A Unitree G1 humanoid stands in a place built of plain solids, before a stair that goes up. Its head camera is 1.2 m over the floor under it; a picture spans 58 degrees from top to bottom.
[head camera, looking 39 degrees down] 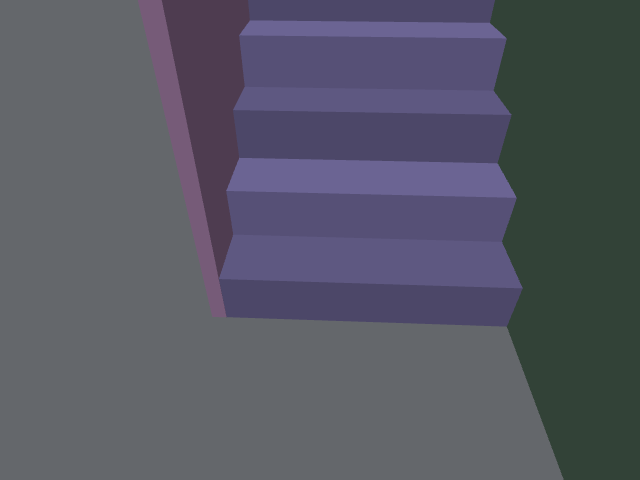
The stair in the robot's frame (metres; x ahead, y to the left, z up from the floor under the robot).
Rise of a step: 0.19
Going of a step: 0.24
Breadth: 1.00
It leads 3 degrees to the right of straight ahead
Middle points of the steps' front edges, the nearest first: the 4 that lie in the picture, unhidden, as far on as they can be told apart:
1.02 -0.16 0.19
1.25 -0.17 0.39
1.49 -0.18 0.58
1.73 -0.19 0.77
